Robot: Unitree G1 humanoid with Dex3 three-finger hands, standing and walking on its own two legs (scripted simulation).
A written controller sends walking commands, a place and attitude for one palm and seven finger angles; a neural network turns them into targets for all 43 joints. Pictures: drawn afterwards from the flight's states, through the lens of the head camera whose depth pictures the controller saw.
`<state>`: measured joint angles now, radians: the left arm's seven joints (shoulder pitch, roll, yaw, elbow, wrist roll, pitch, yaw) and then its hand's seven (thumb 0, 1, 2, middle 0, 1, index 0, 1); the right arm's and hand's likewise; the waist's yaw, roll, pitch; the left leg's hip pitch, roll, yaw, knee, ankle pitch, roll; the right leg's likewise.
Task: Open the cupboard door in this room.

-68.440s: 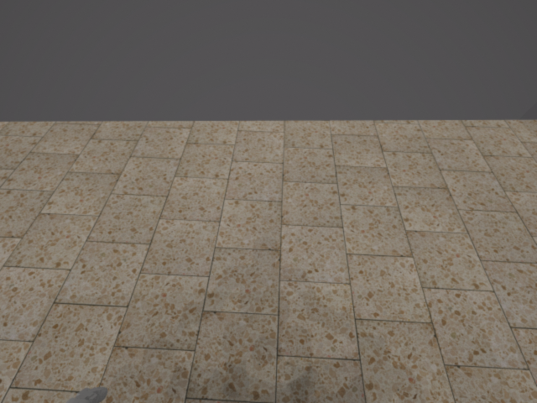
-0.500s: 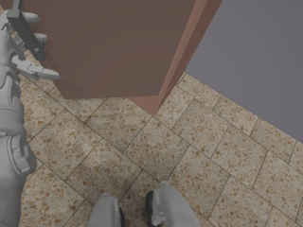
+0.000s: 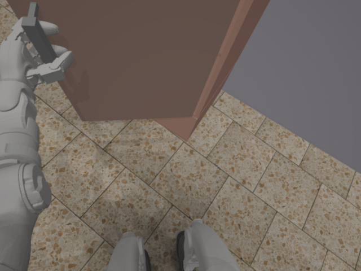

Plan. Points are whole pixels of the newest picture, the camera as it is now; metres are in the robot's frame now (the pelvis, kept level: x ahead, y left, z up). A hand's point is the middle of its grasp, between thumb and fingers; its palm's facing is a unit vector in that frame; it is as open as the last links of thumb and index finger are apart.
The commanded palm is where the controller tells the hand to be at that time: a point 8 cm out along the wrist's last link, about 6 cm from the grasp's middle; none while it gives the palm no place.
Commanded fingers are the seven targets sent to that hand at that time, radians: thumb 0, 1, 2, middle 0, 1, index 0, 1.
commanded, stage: close the thumb around the handle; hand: left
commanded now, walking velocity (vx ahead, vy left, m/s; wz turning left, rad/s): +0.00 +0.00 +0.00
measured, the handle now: (46, 42) +0.59 +0.23 +0.05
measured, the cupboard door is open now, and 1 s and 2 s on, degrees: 39 63 80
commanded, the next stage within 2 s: pull the door open along its arc in 0.20 s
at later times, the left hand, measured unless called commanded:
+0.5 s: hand (56, 67) +0.52 +0.20 +0.05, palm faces +0.00 -1.00 -0.02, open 5.7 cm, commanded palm +0.48 +0.24 +0.05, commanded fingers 0.00 0.90 0.90 -0.40 -1.35 -0.40 -1.35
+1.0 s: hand (86, 134) +0.38 +0.14 +0.06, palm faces +0.30 -0.95 +0.02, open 6.0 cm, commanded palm +0.31 +0.20 +0.05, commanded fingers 0.00 0.90 0.90 -0.40 -1.35 -0.40 -1.35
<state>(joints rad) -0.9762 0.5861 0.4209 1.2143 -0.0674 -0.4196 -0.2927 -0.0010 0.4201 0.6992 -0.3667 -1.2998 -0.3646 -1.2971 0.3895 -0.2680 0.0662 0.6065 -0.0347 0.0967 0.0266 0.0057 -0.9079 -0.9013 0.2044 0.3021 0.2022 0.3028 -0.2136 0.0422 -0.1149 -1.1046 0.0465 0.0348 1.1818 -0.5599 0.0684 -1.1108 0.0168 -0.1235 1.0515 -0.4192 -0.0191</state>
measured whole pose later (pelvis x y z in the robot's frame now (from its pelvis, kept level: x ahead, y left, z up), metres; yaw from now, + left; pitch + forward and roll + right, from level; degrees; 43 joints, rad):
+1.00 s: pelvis +0.02 -0.01 +0.02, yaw +1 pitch +20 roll -1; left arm -0.19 0.06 0.12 0.43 -0.06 -0.45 0.22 0.00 0.69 0.77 -0.36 -1.31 -0.36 -1.29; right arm 0.22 -0.21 0.00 0.52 -0.04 0.05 0.07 0.01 -0.91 -0.90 0.20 0.30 0.20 0.30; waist -0.03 0.02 -0.17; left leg -0.86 0.02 0.08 1.05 -0.55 0.05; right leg -0.92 0.01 -0.07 1.01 -0.45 -0.03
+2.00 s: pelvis -0.01 -0.05 +0.02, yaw +5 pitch +15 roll +1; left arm -0.07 -0.04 -0.09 0.40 0.03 -0.47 0.46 0.00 -0.37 0.36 -0.32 -1.15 -0.30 -1.15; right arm 0.20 -0.20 0.00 0.61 -0.07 -0.04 0.02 0.01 -0.91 -0.90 0.20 0.30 0.20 0.30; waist -0.01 0.02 -0.15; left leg -0.83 0.01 0.02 1.07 -0.50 0.00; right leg -0.88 -0.02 -0.13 1.05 -0.45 -0.09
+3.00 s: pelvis -0.01 -0.01 +0.01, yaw +3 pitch +16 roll -1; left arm 0.25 0.12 -0.14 0.01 -0.08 -0.37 -0.04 -0.01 -0.50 0.30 -0.17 -0.32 -0.17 -0.31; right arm 0.24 -0.22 0.02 0.45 -0.01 -0.06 0.02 0.02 -0.91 -0.90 0.20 0.30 0.20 0.30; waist 0.01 0.03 -0.14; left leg -0.87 -0.01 0.04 1.16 -0.57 0.05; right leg -0.91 -0.03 -0.10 1.12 -0.48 -0.03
